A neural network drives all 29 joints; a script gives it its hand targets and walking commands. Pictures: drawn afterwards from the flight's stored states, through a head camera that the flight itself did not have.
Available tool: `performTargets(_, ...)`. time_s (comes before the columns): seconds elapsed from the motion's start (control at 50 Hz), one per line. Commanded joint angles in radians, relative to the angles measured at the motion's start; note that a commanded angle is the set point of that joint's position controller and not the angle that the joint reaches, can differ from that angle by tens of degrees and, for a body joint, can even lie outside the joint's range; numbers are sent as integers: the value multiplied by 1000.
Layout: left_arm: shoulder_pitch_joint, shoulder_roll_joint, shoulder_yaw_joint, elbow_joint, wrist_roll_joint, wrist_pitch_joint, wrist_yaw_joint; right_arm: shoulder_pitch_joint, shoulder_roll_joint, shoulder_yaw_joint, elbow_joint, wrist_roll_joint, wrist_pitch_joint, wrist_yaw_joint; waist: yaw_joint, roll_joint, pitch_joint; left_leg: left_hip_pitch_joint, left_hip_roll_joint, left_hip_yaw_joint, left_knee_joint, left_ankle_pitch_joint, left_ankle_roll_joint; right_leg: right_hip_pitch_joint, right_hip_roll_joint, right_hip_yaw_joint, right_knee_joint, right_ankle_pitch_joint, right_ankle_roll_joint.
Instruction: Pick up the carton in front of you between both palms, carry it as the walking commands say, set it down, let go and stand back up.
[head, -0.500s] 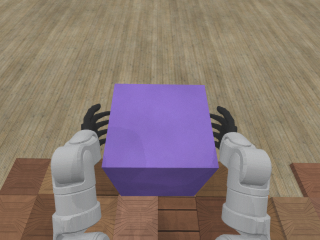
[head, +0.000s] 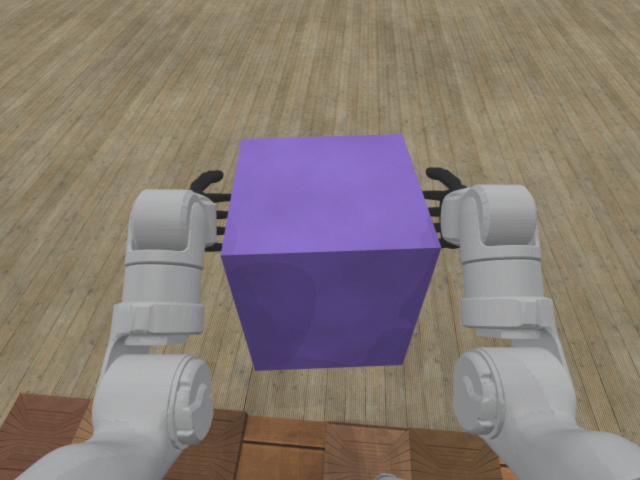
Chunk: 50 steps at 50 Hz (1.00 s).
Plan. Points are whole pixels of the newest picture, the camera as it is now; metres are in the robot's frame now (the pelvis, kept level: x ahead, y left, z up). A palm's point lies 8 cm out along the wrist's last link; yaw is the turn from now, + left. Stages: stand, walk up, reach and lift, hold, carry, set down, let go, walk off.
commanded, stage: carry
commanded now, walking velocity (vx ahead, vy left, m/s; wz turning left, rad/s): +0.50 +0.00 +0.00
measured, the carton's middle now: (325, 257) +0.39 +0.01 +0.06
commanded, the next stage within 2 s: none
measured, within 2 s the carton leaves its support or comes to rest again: neither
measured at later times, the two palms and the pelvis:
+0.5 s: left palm (249, 99) +0.68 +0.15 +0.12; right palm (426, 103) +0.65 -0.15 +0.13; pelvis +0.31 +0.03 +0.01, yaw -2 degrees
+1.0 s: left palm (269, 43) +0.98 +0.16 +0.09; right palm (400, 39) +1.00 -0.14 +0.09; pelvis +0.63 -0.02 -0.01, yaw +1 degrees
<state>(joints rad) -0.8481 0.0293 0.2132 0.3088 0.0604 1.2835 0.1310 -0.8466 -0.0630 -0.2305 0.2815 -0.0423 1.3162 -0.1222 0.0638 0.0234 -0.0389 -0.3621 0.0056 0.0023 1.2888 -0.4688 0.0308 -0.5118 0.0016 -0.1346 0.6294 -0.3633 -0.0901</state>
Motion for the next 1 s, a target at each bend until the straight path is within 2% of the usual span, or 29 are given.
performTargets(0.0,-850,-1196,-483,-185,-514,-48,-260,-759,1171,460,-105,367,-60,182,7,-94,-506,-419,22,-47,140,54,25,704,-272,459,-177,344,-126)
performTargets(0.04,-863,-1232,-493,-240,-528,-62,-260,-720,1206,463,-119,357,-71,177,-4,-107,-526,-410,28,-24,42,36,16,688,-261,412,-205,280,-113)
performTargets(0.12,-777,-1252,-529,-305,-502,-76,-259,-625,1237,514,-166,331,-100,166,-8,-136,-522,-409,28,34,-242,-17,-19,691,-278,340,-261,317,-139)
performTargets(0.2,-648,-1222,-597,-368,-467,-91,-260,-547,1246,608,-257,330,-124,168,10,-161,-478,-402,46,47,-476,284,-32,744,-207,222,-235,448,-101)
performTargets(0.24,-589,-1198,-636,-397,-455,-97,-259,-521,1228,648,-310,333,-130,173,15,-143,-441,-307,20,92,-660,383,-37,717,-166,153,-227,511,-79)
performTargets(0.3,-554,-1153,-697,-430,-446,-110,-254,-521,1180,693,-380,357,-130,192,-62,-190,-453,-64,20,121,-749,445,-3,630,-204,88,-129,732,-44)
performTargets(0.32,-553,-1141,-714,-432,-444,-113,-250,-520,1170,704,-388,371,-129,204,-115,-172,-478,77,17,131,-793,462,8,559,-199,45,-18,802,-21)
performTargets(0.34,-548,-1127,-726,-431,-439,-113,-247,-495,1155,710,-373,379,-130,216,-147,-77,-492,246,-25,173,-879,482,-4,475,-137,-17,143,788,6)
performTargets(0.36,-547,-1099,-726,-412,-430,-108,-244,-480,1130,708,-346,383,-129,229,-158,42,-469,400,18,104,-882,576,-12,321,-62,-8,295,547,19)
performTargets(0.38,-515,-1082,-710,-371,-411,-98,-240,-457,1096,686,-293,387,-122,238,-108,209,-476,597,207,-158,-735,1079,24,88,12,34,431,-85,45)
performTargets(0.4,-465,-1063,-685,-320,-396,-89,-235,-444,1065,678,-251,386,-124,247,-125,326,-545,772,312,-424,-780,903,196,-166,89,99,608,-212,69)
performTargets(0.42,-461,-1050,-671,-303,-378,-87,-226,-423,1092,671,-220,403,-123,257,-135,263,-527,773,317,-445,-804,753,227,-274,46,134,653,-208,51)
performTargets(0.46,-476,-1080,-643,-277,-363,-93,-218,-485,1148,668,-234,440,-129,276,-136,99,-475,693,282,-368,-827,751,197,-311,-3,144,558,-110,53)
performTargets(0.48,-483,-1096,-633,-274,-360,-97,-216,-527,1173,675,-250,460,-133,282,-133,74,-459,639,279,-342,-851,732,188,-288,-17,140,487,-86,60)
performTargets(0.5,-496,-1110,-630,-279,-361,-101,-214,-568,1195,680,-272,476,-136,285,-128,75,-458,606,272,-314,-866,728,169,-253,-19,131,431,-75,65)
performTargets(0.54,-518,-1133,-633,-298,-371,-107,-206,-618,1214,682,-314,493,-140,282,-130,88,-451,564,263,-260,-882,740,170,-231,-9,99,351,-63,73)
performTargets(0.6,-531,-1133,-644,-325,-385,-102,-191,-619,1195,675,-335,496,-135,269,-134,104,-435,571,224,-178,-867,802,165,-277,-23,81,284,121,73)
performTargets(0.7,-488,-1116,-631,-271,-379,-85,-210,-509,1170,651,-238,434,-129,261,-141,96,-349,454,148,-42,-886,783,128,-91,-6,21,-72,427,56)
performTargets(0.74,-511,-1121,-625,-261,-390,-86,-228,-514,1178,654,-225,425,-138,262,-111,105,-339,405,151,0,-844,844,102,52,2,13,-141,484,26)
performTargets(0.76,-511,-1122,-619,-252,-396,-88,-237,-523,1180,657,-225,420,-142,260,-68,103,-367,360,146,35,-759,876,83,189,6,10,-166,499,17)
performTargets(0.78,-495,-1118,-609,-228,-397,-92,-244,-523,1183,657,-213,419,-142,258,-30,34,-395,316,88,115,-621,890,54,344,60,-51,-222,518,21)
performTargets(0.8,-475,-1106,-591,-197,-391,-94,-252,-521,1169,651,-191,413,-142,255,8,-32,-405,198,32,136,-460,725,27,507,17,9,-222,567,11)
performTargets(0.82,-462,-1087,-565,-159,-385,-94,-259,-521,1158,631,-170,398,-141,254,-10,-192,-437,-39,-38,101,-273,123,8,719,-213,300,-89,980,-37)
performTargets(0.84,-450,-1072,-551,-105,-379,-93,-259,-497,1178,614,-117,395,-128,249,11,-322,-529,-278,-122,31,11,-116,-15,932,-351,566,-85,940,-212)
performTargets(0.86,-423,-1098,-547,-96,-395,-99,-264,-473,1166,600,-117,387,-131,242,26,-298,-556,-409,-80,-23,113,-105,4,936,-369,644,-133,635,-252)
performTargets(0.88,-459,-1139,-555,-134,-421,-108,-271,-508,1176,601,-140,382,-136,233,28,-210,-529,-443,-34,-45,87,-47,23,866,-328,608,-164,522,-218)
performTargets(0.9,-533,-1170,-578,-195,-454,-114,-276,-544,1192,600,-175,384,-144,224,13,-119,-501,-425,-12,-46,29,10,22,775,-301,552,-191,505,-182)
performTargets(0.94,-657,-1225,-625,-288,-513,-122,-277,-587,1212,606,-237,386,-150,205,-5,-90,-486,-380,23,-38,-50,58,9,654,-286,487,-221,436,-155)
performTargets(0.98,-689,-1241,-649,-358,-543,-126,-271,-580,1212,615,-284,383,-154,186,-19,-94,-485,-362,32,-12,-122,67,-3,602,-274,437,-242,391,-154)
